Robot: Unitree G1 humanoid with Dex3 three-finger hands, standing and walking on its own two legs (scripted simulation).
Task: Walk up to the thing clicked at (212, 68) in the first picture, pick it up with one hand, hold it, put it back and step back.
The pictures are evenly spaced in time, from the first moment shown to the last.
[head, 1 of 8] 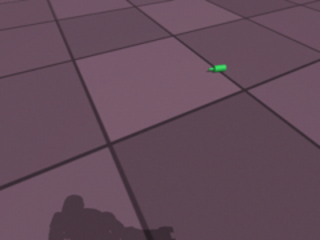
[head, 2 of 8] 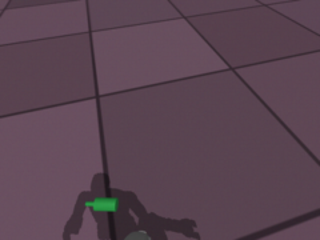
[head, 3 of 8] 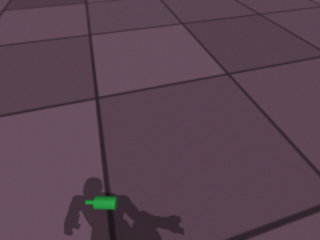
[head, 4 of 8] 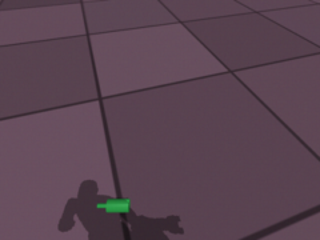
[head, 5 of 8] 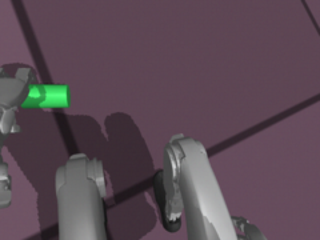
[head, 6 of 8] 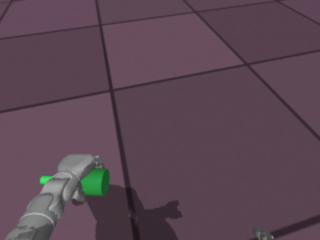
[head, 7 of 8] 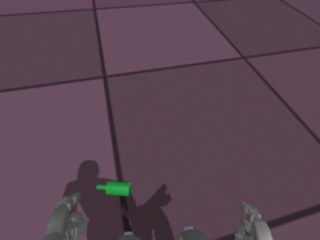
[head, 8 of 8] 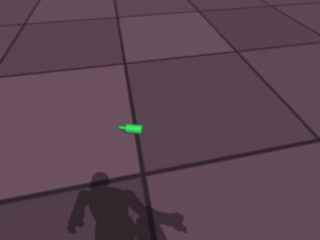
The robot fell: no
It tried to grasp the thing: yes
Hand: left
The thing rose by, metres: 0.68
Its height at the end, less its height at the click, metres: +0.00
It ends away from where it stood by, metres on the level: 0.01
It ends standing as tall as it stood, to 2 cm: yes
